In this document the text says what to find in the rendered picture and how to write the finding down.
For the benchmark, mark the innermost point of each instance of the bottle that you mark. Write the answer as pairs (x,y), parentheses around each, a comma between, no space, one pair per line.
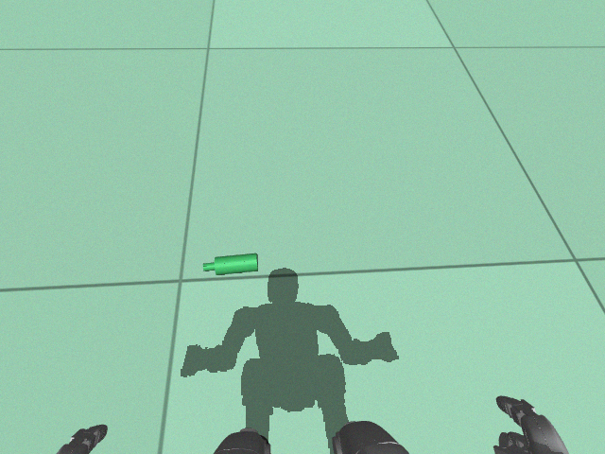
(233,264)

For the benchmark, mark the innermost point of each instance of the left robot hand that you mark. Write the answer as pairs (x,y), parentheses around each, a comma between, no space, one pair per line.
(84,440)

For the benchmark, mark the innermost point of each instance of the right robot hand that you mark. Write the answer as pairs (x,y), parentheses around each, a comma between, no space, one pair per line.
(540,437)

